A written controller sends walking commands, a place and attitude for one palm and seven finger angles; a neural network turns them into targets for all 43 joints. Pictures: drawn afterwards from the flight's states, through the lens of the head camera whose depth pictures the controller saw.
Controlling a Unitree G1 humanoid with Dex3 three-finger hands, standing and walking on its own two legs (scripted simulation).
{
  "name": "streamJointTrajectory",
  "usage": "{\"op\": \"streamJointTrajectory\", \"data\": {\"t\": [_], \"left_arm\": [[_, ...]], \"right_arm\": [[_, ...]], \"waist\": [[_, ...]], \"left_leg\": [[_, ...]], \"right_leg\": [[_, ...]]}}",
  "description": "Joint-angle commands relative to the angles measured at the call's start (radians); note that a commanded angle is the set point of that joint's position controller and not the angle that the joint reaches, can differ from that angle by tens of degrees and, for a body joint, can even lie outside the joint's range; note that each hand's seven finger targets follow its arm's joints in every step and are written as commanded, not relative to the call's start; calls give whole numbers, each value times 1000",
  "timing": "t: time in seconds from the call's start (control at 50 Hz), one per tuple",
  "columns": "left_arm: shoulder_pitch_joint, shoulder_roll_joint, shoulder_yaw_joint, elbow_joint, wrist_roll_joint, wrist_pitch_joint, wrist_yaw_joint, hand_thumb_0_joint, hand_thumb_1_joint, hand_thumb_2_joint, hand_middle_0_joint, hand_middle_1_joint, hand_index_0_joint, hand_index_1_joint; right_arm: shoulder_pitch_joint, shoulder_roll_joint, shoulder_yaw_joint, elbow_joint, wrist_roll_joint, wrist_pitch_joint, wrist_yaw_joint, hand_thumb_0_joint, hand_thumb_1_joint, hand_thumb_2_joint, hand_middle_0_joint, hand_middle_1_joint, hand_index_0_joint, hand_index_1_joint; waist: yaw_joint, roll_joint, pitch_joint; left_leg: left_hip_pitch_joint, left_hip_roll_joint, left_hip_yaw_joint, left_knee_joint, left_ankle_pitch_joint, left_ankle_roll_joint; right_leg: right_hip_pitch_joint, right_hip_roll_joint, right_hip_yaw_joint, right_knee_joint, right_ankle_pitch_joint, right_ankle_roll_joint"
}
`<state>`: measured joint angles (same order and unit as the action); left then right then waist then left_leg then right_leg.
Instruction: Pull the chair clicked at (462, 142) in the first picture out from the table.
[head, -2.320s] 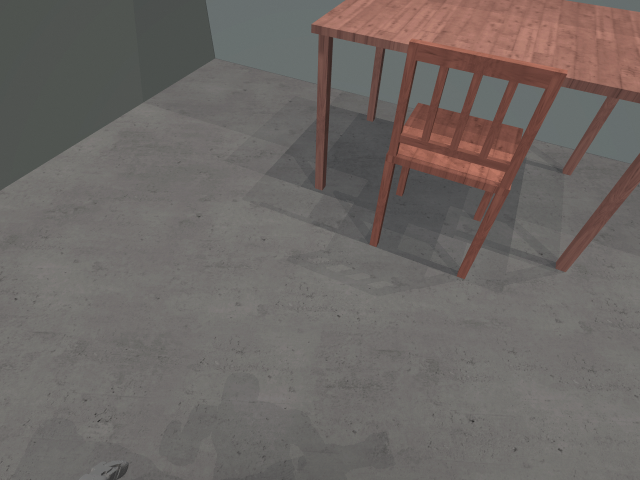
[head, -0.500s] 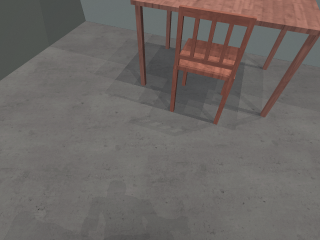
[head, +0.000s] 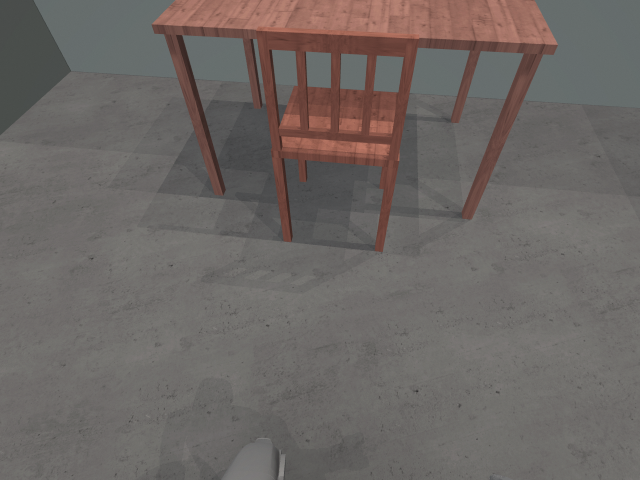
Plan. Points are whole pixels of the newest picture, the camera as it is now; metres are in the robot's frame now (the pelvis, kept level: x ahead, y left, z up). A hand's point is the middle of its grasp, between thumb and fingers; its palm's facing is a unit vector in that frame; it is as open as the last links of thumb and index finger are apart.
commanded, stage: walk to a spot facing it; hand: left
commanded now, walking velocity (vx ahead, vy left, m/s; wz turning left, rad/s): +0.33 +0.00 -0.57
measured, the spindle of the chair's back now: (335, 94) +1.06 +0.09 -0.11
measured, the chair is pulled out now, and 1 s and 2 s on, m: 0.00 0.00 0.00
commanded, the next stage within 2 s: none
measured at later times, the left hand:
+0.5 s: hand (224, 327) +0.37 +0.23 -0.17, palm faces -0.30 -0.94 -0.19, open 7.4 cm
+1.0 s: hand (274, 277) +0.49 +0.16 -0.17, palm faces -0.53 -0.81 -0.23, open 7.4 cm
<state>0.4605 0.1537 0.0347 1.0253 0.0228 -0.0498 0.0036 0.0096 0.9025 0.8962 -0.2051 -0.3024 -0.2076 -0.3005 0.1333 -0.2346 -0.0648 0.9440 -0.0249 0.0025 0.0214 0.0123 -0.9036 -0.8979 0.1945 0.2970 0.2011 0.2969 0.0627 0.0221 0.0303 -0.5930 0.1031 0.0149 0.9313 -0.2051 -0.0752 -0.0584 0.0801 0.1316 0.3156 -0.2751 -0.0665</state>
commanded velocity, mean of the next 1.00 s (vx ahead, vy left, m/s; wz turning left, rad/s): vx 0.08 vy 0.00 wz -0.60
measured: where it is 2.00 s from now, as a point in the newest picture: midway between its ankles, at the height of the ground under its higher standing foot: (323, 425)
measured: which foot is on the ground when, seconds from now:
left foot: up 0.00-0.12, down 0.14-0.66, up 0.68-1.00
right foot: down 0.00-0.14, up 0.16-0.64, down 0.66-1.00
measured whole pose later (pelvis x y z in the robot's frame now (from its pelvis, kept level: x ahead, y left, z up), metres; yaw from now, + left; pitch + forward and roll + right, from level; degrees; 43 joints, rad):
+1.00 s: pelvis +0.31 +0.04 -0.01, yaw -36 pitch +1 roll +0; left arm 0.18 0.20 0.06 0.91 0.02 0.03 0.00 0.01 0.90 0.90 -0.20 -0.30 -0.21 -0.30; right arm 0.10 -0.19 -0.04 0.88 -0.02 0.03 -0.01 0.01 -0.90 -0.90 0.20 0.30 0.20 0.30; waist 0.01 0.00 0.07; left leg -0.49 0.11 0.01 0.93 -0.37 -0.08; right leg -0.34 0.06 0.04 0.53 -0.21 -0.05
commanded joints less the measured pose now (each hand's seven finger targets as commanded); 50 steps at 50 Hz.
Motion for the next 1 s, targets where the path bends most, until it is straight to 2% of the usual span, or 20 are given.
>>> {"op": "streamJointTrajectory", "data": {"t": [0.0,0.06,0.1,0.12,0.14,0.16,0.22,0.28,0.44,0.52,0.56,0.6,0.62,0.64,0.66,0.68,0.7,0.78,0.86,0.98], "left_arm": [[51,204,52,-44,9,-13,17,0,900,900,-200,-300,-200,-300],[0,220,61,-57,9,-7,17,0,900,900,-200,-300,-200,-300],[-54,210,69,-75,-6,-11,12,0,900,900,-200,-300,-200,-300],[-30,154,69,-91,-22,-9,-1,0,900,900,-200,-300,-200,-300],[-41,131,61,-108,-21,-17,-10,0,900,900,-200,-300,-200,-300],[-90,152,62,-122,-14,-13,-11,0,900,900,-200,-300,-200,-300],[-151,127,70,-113,11,20,-37,0,900,900,-200,-300,-200,-300],[-113,84,65,-108,10,58,-46,0,900,900,-200,-300,-200,-300],[-338,68,43,-189,9,81,-52,0,900,900,-200,-300,-200,-300],[-419,77,36,-207,7,73,-47,0,900,900,-200,-300,-200,-300],[-380,106,41,-203,8,68,-42,0,900,900,-200,-300,-200,-300],[-241,155,56,-173,13,49,-35,0,900,900,-200,-300,-200,-300],[-125,226,73,-139,15,33,-28,0,900,900,-200,-300,-200,-300],[-54,338,92,-130,1,22,-12,0,900,900,-200,-300,-200,-300],[-45,362,99,-135,-24,36,9,0,900,900,-200,-300,-200,-300],[-115,317,89,-142,-24,49,20,0,900,900,-200,-300,-200,-300],[-179,288,81,-165,-24,49,22,0,900,900,-200,-300,-200,-300],[-337,235,63,-195,-8,45,25,0,900,900,-200,-300,-200,-300],[-309,232,64,-183,-2,52,9,0,900,900,-200,-300,-200,-300],[-262,253,83,-202,4,68,4,0,900,900,-200,-300,-200,-300]], "right_arm": [[-186,-35,3,-155,10,-54,-1,0,-900,-900,200,300,200,300],[-114,-49,-2,-138,17,-65,-8,0,-900,-900,200,300,200,300],[162,-117,-17,-56,12,-76,-37,0,-900,-900,200,300,200,300],[313,-243,-49,-18,-3,-82,-47,0,-900,-900,200,300,200,300],[375,-275,-48,-4,3,-76,-45,0,-900,-900,200,300,200,300],[313,-246,-38,-28,8,-66,-43,0,-900,-900,200,300,200,300],[156,-67,8,-41,3,-85,-44,0,-900,-900,200,300,200,300],[154,-38,16,-20,8,-96,-51,0,-900,-900,200,300,200,300],[253,-74,9,25,3,-80,-58,0,-900,-900,200,300,200,300],[300,-103,-1,45,-1,-60,-58,0,-900,-900,200,300,200,300],[291,-125,-12,39,4,-52,-55,0,-900,-900,200,300,200,300],[260,-148,-17,18,10,-46,-50,0,-900,-900,200,300,200,300],[255,-137,-12,-3,24,-41,-39,0,-900,-900,200,300,200,300],[290,-62,1,-38,36,-40,-38,0,-900,-900,200,300,200,300],[213,-83,4,-71,32,-35,-56,0,-900,-900,200,300,200,300],[156,-66,0,-79,29,-25,-58,0,-900,-900,200,300,200,300],[158,-59,6,-78,21,-21,-49,0,-900,-900,200,300,200,300],[210,-44,5,-35,4,29,-50,0,-900,-900,200,300,200,300],[163,-43,0,-59,2,35,-43,0,-900,-900,200,300,200,300],[42,-39,6,-120,14,10,-46,0,-900,-900,200,300,200,300]], "waist": [[21,-163,27],[-23,-191,26],[-145,-106,-107],[-189,156,-242],[-177,260,-252],[-160,139,-143],[-72,108,65],[-23,123,56],[-73,109,73],[-102,114,41],[-78,125,-9],[1,117,-88],[59,4,-187],[51,-233,-340],[68,-188,-364],[37,-78,-221],[4,-124,-210],[-110,-51,-86],[-98,-145,-53],[-45,-204,-101]], "left_leg": [[-54,-28,24,-164,-66,14],[174,-67,50,-317,-82,34],[623,-43,27,-479,30,67],[887,250,-299,-503,43,146],[882,438,-542,-615,88,227],[743,454,-534,-646,41,273],[431,284,-200,-703,35,169],[380,214,36,-686,251,133],[543,196,204,-604,658,163],[629,214,236,-519,826,172],[655,234,258,-414,946,164],[571,221,278,-162,920,124],[368,192,291,108,619,73],[31,-12,242,461,-399,-3],[-8,-12,50,570,-465,9],[-43,31,-7,534,-371,16],[-38,51,-8,483,-301,7],[126,46,8,297,-196,-10],[137,14,14,180,-130,-8],[218,-58,37,-144,-208,2]], "right_leg": [[73,-267,247,-19,374,-126],[-38,-243,245,62,459,-97],[-215,-138,159,343,507,-37],[-436,-12,24,652,117,18],[-583,8,-47,913,-278,47],[-603,-74,-28,1001,-261,45],[-575,-155,-79,1021,-67,63],[-548,-160,-109,998,33,80],[-609,-149,-234,641,115,99],[-525,-100,-288,465,63,69],[-437,-75,-297,408,34,44],[-186,-49,-295,279,65,18],[101,-166,-176,186,336,-36],[372,-503,334,203,917,-195],[319,-553,355,175,1059,-270],[237,-490,200,156,932,-248],[164,-425,192,138,820,-207],[-231,-314,41,39,531,-124],[-314,-247,71,1,281,-99],[-219,-244,180,83,362,-110]]}}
